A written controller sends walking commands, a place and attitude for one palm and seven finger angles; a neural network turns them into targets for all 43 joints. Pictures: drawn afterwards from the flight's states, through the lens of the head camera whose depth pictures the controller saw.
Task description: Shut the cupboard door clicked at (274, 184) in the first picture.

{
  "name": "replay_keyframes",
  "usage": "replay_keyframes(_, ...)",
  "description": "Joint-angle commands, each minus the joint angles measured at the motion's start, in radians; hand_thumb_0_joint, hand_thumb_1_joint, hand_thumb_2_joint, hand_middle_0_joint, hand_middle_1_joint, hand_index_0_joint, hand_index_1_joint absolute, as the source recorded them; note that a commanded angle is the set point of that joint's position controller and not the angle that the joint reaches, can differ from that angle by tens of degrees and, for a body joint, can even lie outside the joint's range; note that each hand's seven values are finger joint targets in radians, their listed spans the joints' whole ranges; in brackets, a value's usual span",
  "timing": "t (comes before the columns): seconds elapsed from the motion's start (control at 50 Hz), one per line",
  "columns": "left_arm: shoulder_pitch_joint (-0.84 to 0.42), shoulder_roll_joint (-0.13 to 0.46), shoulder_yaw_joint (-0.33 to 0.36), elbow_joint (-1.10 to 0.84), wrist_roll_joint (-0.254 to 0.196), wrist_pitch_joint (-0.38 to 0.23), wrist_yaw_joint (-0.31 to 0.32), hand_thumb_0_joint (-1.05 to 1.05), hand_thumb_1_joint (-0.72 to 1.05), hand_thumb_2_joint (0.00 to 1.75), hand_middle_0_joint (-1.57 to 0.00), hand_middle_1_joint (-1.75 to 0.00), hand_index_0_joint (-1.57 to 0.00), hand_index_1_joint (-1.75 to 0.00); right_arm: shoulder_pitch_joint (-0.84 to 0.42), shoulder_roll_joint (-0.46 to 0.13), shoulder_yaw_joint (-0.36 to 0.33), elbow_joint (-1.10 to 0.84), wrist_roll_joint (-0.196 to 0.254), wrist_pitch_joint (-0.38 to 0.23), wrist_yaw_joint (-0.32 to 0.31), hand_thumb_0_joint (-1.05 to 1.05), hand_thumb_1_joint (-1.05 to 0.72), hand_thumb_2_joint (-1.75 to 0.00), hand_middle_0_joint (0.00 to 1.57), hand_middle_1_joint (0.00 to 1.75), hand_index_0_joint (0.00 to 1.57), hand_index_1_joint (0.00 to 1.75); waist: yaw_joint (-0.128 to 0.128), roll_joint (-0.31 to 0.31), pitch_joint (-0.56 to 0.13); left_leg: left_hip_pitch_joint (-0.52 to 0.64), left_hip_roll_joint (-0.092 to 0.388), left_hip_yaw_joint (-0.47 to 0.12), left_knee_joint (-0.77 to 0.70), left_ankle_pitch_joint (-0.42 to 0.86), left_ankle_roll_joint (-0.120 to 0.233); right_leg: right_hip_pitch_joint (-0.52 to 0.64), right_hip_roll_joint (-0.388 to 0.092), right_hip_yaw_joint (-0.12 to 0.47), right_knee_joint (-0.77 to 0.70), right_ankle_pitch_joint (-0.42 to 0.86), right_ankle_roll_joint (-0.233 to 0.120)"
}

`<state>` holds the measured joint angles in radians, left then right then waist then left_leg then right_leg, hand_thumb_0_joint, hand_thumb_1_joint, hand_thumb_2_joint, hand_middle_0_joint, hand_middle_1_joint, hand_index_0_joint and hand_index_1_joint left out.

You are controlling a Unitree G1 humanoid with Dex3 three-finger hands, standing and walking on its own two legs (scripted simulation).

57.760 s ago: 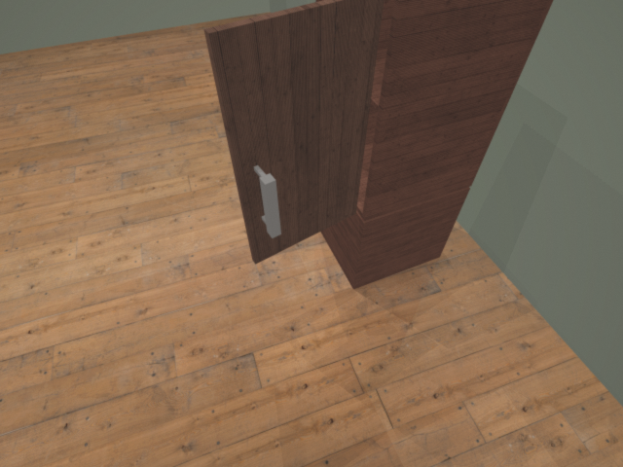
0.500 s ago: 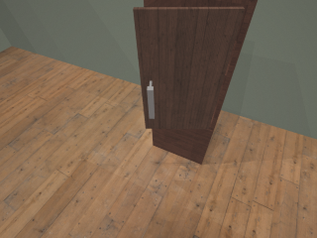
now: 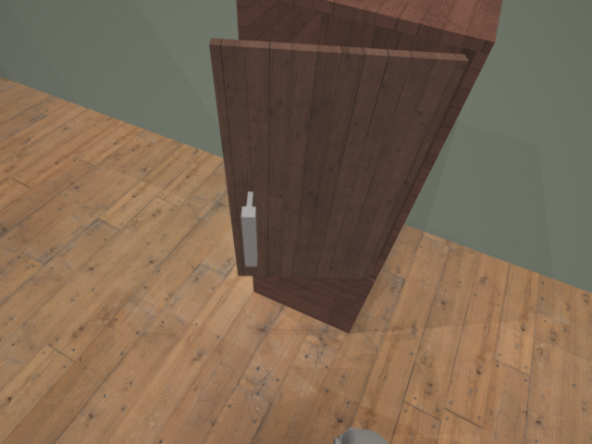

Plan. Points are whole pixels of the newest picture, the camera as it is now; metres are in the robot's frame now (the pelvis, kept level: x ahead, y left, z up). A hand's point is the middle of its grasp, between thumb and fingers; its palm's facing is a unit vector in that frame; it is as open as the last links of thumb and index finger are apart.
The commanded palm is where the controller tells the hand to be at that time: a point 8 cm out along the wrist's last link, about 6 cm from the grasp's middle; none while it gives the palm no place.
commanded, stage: come to a stop and stand still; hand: left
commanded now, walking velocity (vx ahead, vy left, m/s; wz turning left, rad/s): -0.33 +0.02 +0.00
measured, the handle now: (250, 230) +0.51 +0.11 -0.11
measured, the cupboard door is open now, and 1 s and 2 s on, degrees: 24 24 24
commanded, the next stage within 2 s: look again from close up in 1.08 s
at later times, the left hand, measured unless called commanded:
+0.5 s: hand out of the picture +0.14 +0.15 -0.18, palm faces +0.05 -0.98 -0.21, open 7.4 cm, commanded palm none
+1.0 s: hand out of the picture +0.03 +0.16 -0.17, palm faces +0.01 -0.97 -0.25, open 7.4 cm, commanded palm none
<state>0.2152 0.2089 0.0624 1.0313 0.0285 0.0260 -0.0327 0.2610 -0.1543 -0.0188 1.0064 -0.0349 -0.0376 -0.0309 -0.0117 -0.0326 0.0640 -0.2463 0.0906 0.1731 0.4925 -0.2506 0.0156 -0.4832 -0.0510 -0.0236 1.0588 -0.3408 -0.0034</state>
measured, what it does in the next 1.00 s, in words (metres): steps on the spot: right foot, then left foot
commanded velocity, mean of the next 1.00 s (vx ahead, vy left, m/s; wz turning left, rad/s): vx -0.09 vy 0.06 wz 0.00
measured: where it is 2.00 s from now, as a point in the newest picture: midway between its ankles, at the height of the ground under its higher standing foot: outside the picture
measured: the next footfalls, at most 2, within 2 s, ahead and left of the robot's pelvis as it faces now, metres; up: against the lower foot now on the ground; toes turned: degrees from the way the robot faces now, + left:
right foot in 0.16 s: +0.15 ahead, -0.19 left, +0.00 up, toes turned -4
left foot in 0.54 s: +0.08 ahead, +0.09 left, +0.00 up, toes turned +1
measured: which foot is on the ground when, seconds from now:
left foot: down 0.00-0.16, up 0.18-0.52, down 0.54-1.00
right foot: up 0.00-0.14, down 0.16-0.54, up 0.56-0.80, down 0.82-1.00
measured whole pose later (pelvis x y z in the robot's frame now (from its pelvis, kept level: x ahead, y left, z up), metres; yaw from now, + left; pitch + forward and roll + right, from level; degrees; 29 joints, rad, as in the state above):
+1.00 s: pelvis +0.03 -0.02 -0.01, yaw +0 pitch +0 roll +0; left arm 0.31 0.14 -0.02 1.04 0.01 -0.02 0.05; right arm 0.24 -0.20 -0.01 1.00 -0.01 0.01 -0.01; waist -0.01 0.06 0.04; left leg -0.27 0.00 0.07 0.54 -0.27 0.03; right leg -0.19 0.01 0.00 0.53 -0.34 -0.01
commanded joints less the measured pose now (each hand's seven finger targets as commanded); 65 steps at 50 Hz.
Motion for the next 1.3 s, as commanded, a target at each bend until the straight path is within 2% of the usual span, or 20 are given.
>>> replay_keyframes(0.0,0.015,0.003,-0.002,-0.057,-0.003,-0.007,0.003,0.00,0.90,0.90,-0.20,-0.30,-0.20,-0.30,0.062,-0.192,-0.048,-0.023,0.002,-0.003,-0.001,0.00,-0.90,-0.90,0.20,0.30,0.20,0.30,-0.002,0.190,-0.015,-0.002,0.203,-0.115,-0.242,0.267,0.105,0.047,-0.024,-0.038,-0.224,0.080,0.028)
replay_keyframes(0.1,0.096,0.057,-0.002,-0.038,-0.005,-0.028,0.030,0.00,0.90,0.90,-0.20,-0.30,-0.20,-0.30,0.026,-0.182,-0.058,-0.008,0.016,0.030,0.002,0.00,-0.90,-0.90,0.20,0.30,0.20,0.30,0.047,0.122,-0.084,0.022,0.114,-0.051,0.012,0.304,0.018,0.297,0.007,-0.074,-0.592,0.341,0.036)
replay_keyframes(0.14,0.113,0.196,0.014,-0.037,0.004,-0.040,0.050,0.00,0.90,0.90,-0.20,-0.30,-0.20,-0.30,0.093,-0.097,-0.049,-0.011,0.033,0.043,0.017,0.00,-0.90,-0.90,0.20,0.30,0.20,0.30,0.038,-0.140,-0.117,-0.151,-0.045,-0.015,0.219,-0.209,-0.051,0.439,-0.269,0.195,-0.599,0.921,-0.084)
replay_keyframes(0.16,0.126,0.221,0.016,-0.042,0.001,-0.040,0.052,0.00,0.90,0.90,-0.20,-0.30,-0.20,-0.30,0.094,-0.091,-0.052,-0.017,0.037,0.061,0.010,0.00,-0.90,-0.90,0.20,0.30,0.20,0.30,0.046,-0.161,-0.145,-0.115,-0.063,-0.065,0.387,-0.393,-0.050,0.402,-0.357,0.220,-0.629,1.055,-0.159)
replay_keyframes(0.2,0.069,0.202,0.022,-0.047,0.000,-0.035,0.070,0.00,0.90,0.90,-0.20,-0.30,-0.20,-0.30,0.066,-0.116,-0.056,-0.017,0.036,0.078,-0.003,0.00,-0.90,-0.90,0.20,0.30,0.20,0.30,0.048,-0.298,-0.169,-0.207,-0.065,-0.173,0.616,-0.411,-0.053,0.427,-0.362,0.276,-0.618,1.122,-0.216)
replay_keyframes(0.3,-0.017,0.172,0.029,-0.102,0.002,-0.021,0.085,0.00,0.90,0.90,-0.20,-0.30,-0.20,-0.30,-0.008,-0.126,-0.052,-0.043,0.026,0.093,0.015,0.00,-0.90,-0.90,0.20,0.30,0.20,0.30,0.039,-0.146,-0.189,-0.225,-0.078,-0.207,0.652,-0.258,-0.073,0.372,-0.310,0.167,-0.631,0.865,-0.185)
replay_keyframes(0.4,-0.038,0.181,0.034,-0.117,0.013,-0.016,0.079,0.00,0.90,0.90,-0.20,-0.30,-0.20,-0.30,-0.016,-0.110,-0.046,-0.067,0.029,0.083,0.022,0.00,-0.90,-0.90,0.20,0.30,0.20,0.30,0.030,-0.179,-0.170,-0.126,-0.084,-0.167,0.362,-0.236,-0.067,0.321,-0.286,0.152,-0.653,0.681,-0.181)
replay_keyframes(0.46,-0.062,0.176,0.032,-0.112,0.003,-0.005,0.073,0.00,0.90,0.90,-0.20,-0.30,-0.20,-0.30,0.076,-0.114,-0.042,-0.045,0.028,0.070,0.019,0.00,-0.90,-0.90,0.20,0.30,0.20,0.30,-0.022,-0.160,-0.168,0.067,-0.089,-0.124,0.010,-0.009,-0.057,0.225,-0.229,0.129,-0.594,0.443,-0.110)
replay_keyframes(0.48,-0.047,0.141,0.025,-0.117,-0.007,0.003,0.071,0.00,0.90,0.90,-0.20,-0.30,-0.20,-0.30,0.088,-0.153,-0.046,-0.042,0.026,0.061,0.021,0.00,-0.90,-0.90,0.20,0.30,0.20,0.30,-0.024,-0.040,-0.160,0.160,-0.039,-0.172,-0.104,0.067,-0.047,0.132,-0.166,0.091,-0.518,0.263,-0.062)
replay_keyframes(0.5,-0.022,0.078,0.010,-0.128,-0.015,0.015,0.065,0.00,0.90,0.90,-0.20,-0.30,-0.20,-0.30,0.047,-0.235,-0.058,-0.071,0.014,0.054,0.021,0.00,-0.90,-0.90,0.20,0.30,0.20,0.30,-0.006,0.259,-0.115,0.095,0.165,-0.414,-0.206,0.190,0.028,0.049,-0.026,-0.011,-0.401,-0.043,0.012)
replay_keyframes(0.52,-0.042,0.065,0.004,-0.145,-0.008,0.027,0.068,0.00,0.90,0.90,-0.20,-0.30,-0.20,-0.30,-0.007,-0.280,-0.062,-0.106,0.007,0.065,0.017,0.00,-0.90,-0.90,0.20,0.30,0.20,0.30,-0.011,0.311,-0.039,-0.096,0.269,-0.474,-0.256,0.199,0.109,0.091,0.019,0.005,-0.253,-0.216,0.026)
replay_keyframes(0.62,0.022,0.083,0.004,-0.070,-0.010,0.024,0.054,0.00,0.90,0.90,-0.20,-0.30,-0.20,-0.30,-0.117,-0.185,-0.025,-0.108,0.012,0.044,-0.012,0.00,-0.90,-0.90,0.20,0.30,0.20,0.30,0.049,0.199,-0.042,0.017,0.134,-0.280,-0.172,0.443,0.133,0.074,0.031,0.072,-0.095,-0.096,0.027)
replay_keyframes(0.72,0.011,0.057,-0.026,-0.053,-0.018,0.008,0.058,0.00,0.90,0.90,-0.20,-0.30,-0.20,-0.30,-0.026,-0.184,-0.031,-0.043,0.021,0.040,-0.012,0.00,-0.90,-0.90,0.20,0.30,0.20,0.30,0.007,0.158,-0.095,0.170,0.155,-0.309,-0.146,0.558,0.151,0.182,0.028,0.022,-0.401,-0.091,0.027)
replay_keyframes(0.78,0.115,0.058,-0.035,0.003,-0.016,-0.013,0.067,0.00,0.90,0.90,-0.20,-0.30,-0.20,-0.30,-0.033,-0.162,-0.028,-0.021,0.036,0.037,-0.008,0.00,-0.90,-0.90,0.20,0.30,0.20,0.30,0.035,0.064,-0.118,0.112,0.078,-0.283,-0.080,0.389,0.073,0.358,0.005,0.073,-0.710,0.208,0.007)
replay_keyframes(0.82,0.074,0.097,-0.038,0.008,-0.014,-0.028,0.072,0.00,0.90,0.90,-0.20,-0.30,-0.20,-0.30,-0.015,-0.115,-0.020,-0.007,0.044,0.036,0.003,0.00,-0.90,-0.90,0.20,0.30,0.20,0.30,-0.006,0.006,-0.063,0.073,-0.002,-0.226,-0.098,0.167,0.004,0.322,-0.113,0.164,-0.724,0.334,-0.046)
replay_keyframes(0.84,0.152,0.076,-0.046,0.005,0.005,-0.050,0.111,0.00,0.90,0.90,-0.20,-0.30,-0.20,-0.30,-0.063,-0.152,-0.016,-0.065,0.034,0.020,0.010,0.00,-0.90,-0.90,0.20,0.30,0.20,0.30,0.017,0.024,-0.036,0.098,0.001,-0.181,0.079,0.324,-0.007,0.252,-0.082,0.183,-0.655,0.552,-0.020)
replay_keyframes(0.9,0.089,0.073,-0.049,-0.066,-0.013,-0.065,0.098,0.00,0.90,0.90,-0.20,-0.30,-0.20,-0.30,0.006,-0.138,-0.011,-0.078,0.023,0.024,0.021,0.00,-0.90,-0.90,0.20,0.30,0.20,0.30,-0.017,-0.038,-0.099,0.044,0.013,-0.218,-0.005,0.107,0.022,0.248,-0.046,0.133,-0.634,0.151,-0.051)
replay_keyframes(0.92,0.097,0.080,-0.048,-0.066,-0.012,-0.071,0.092,0.00,0.90,0.90,-0.20,-0.30,-0.20,-0.30,0.002,-0.134,-0.006,-0.075,0.018,0.015,0.022,0.00,-0.90,-0.90,0.20,0.30,0.20,0.30,-0.003,0.078,-0.090,0.047,0.004,-0.216,-0.018,0.153,0.023,0.247,-0.047,0.128,-0.621,0.184,-0.056)
replay_keyframes(1.0,0.106,0.083,-0.057,-0.057,-0.017,-0.066,0.083,0.00,0.90,0.90,-0.20,-0.30,-0.20,-0.30,0.007,-0.130,0.000,-0.069,0.022,0.018,0.020,0.00,-0.90,-0.90,0.20,0.30,0.20,0.30,-0.001,-0.042,-0.009,0.021,-0.010,-0.207,-0.054,0.051,0.024,0.207,-0.041,0.150,-0.660,0.082,-0.057)
replay_keyframes(1.28,0.094,0.108,-0.057,-0.029,-0.020,-0.061,0.073,0.00,0.90,0.90,-0.20,-0.30,-0.20,-0.30,0.035,-0.133,0.013,0.024,0.020,0.004,0.013,0.00,-0.90,-0.90,0.20,0.30,0.20,0.30,0.012,-0.001,-0.015,0.038,-0.002,-0.195,-0.094,0.083,0.017,0.234,-0.037,0.154,-0.687,0.115,-0.054)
